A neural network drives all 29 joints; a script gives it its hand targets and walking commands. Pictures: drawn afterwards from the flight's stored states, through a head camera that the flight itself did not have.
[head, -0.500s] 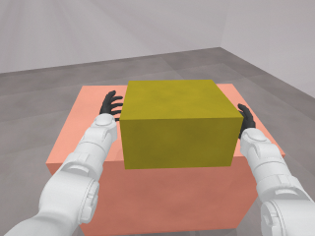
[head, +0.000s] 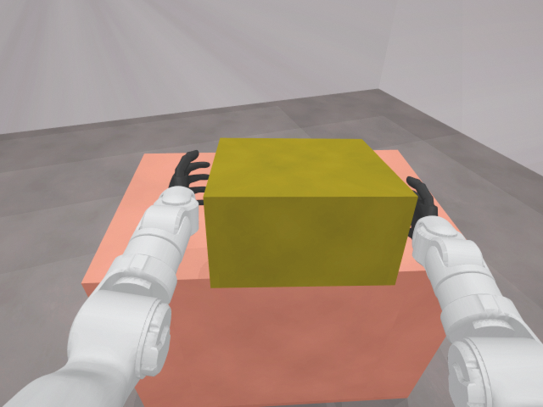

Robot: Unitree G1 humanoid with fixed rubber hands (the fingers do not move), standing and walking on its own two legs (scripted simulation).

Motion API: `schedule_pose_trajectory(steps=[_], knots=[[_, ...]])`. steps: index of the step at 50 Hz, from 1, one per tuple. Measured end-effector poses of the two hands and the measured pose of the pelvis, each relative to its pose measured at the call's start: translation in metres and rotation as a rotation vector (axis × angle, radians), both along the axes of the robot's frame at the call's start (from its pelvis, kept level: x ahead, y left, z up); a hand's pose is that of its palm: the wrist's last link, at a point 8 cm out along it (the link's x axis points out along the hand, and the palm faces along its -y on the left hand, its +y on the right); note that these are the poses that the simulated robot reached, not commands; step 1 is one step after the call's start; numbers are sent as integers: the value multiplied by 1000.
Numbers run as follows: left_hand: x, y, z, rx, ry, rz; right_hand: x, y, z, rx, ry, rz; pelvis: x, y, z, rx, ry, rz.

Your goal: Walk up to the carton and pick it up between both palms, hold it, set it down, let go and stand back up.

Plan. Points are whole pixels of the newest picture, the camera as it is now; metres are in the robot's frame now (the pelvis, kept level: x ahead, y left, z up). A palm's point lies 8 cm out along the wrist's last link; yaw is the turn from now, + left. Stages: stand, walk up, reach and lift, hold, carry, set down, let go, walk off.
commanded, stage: reach and lift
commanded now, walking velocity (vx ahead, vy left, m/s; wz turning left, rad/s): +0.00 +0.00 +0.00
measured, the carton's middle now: (297, 202) +0.47 +0.00 +0.12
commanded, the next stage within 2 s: hold in 0.60 s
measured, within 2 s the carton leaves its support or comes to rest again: neither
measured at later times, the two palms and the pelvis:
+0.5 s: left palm (186, 184) +0.40 +0.17 +0.19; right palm (437, 207) +0.39 -0.21 +0.18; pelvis +0.01 -0.02 +0.01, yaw +0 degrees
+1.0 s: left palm (172, 182) +0.38 +0.18 +0.21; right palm (432, 202) +0.38 -0.19 +0.19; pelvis +0.00 -0.02 +0.01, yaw +0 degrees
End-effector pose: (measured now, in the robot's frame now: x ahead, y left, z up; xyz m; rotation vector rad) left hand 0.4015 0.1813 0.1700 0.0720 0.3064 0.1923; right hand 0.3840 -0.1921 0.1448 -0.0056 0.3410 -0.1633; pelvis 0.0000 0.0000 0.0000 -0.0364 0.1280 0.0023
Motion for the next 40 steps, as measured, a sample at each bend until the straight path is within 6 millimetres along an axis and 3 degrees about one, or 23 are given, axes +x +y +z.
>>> schedule_pose_trajectory(steps=[11, 33, 40], knots=[[2, -9, 3, 8, 19, 4, 3, -8, 1, 8, 15, 0, 2, -7, 2, 10, 4, 0], [-11, -7, 27, -37, -23, 18, -1, -8, 50, 15, -55, -2, 6, -19, 6, 26, -38, 1], [-17, -3, 35, -19, -12, 18, -6, -5, 51, 19, -51, 3, 4, -18, 7, 24, -54, 2]])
